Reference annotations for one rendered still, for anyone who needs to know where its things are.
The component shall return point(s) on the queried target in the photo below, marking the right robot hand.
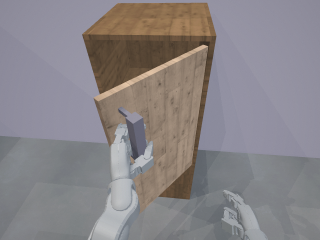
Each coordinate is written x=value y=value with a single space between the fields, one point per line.
x=236 y=223

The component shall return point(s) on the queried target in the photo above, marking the cupboard door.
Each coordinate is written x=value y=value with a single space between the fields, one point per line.
x=168 y=98

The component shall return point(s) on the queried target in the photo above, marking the robot left forearm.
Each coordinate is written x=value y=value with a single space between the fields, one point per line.
x=122 y=208

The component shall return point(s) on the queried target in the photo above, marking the robot right forearm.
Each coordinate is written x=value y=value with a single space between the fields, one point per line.
x=254 y=234

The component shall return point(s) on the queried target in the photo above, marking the handle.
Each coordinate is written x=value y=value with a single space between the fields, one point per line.
x=136 y=131

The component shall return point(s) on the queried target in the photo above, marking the left robot hand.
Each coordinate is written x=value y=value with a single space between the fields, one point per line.
x=119 y=156

